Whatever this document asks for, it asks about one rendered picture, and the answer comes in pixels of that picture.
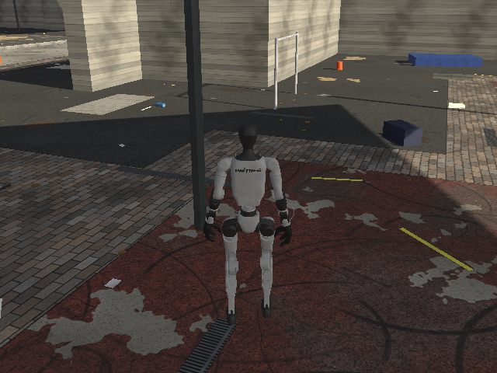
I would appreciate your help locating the robot torso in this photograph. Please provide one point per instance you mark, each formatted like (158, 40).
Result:
(248, 187)

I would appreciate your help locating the robot right forearm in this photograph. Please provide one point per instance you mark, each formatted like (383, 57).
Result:
(282, 210)

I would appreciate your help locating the robot right thigh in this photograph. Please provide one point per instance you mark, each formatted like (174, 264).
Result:
(266, 231)

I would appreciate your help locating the robot right upper arm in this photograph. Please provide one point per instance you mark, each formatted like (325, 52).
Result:
(275, 176)

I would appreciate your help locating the robot left forearm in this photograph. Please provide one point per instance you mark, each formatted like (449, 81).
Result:
(212, 209)

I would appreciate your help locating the right robot hand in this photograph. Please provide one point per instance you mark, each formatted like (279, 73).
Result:
(287, 235)

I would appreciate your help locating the robot left upper arm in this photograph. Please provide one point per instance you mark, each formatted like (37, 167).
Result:
(220, 176)

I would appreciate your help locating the left robot hand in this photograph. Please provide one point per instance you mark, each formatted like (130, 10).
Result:
(207, 230)

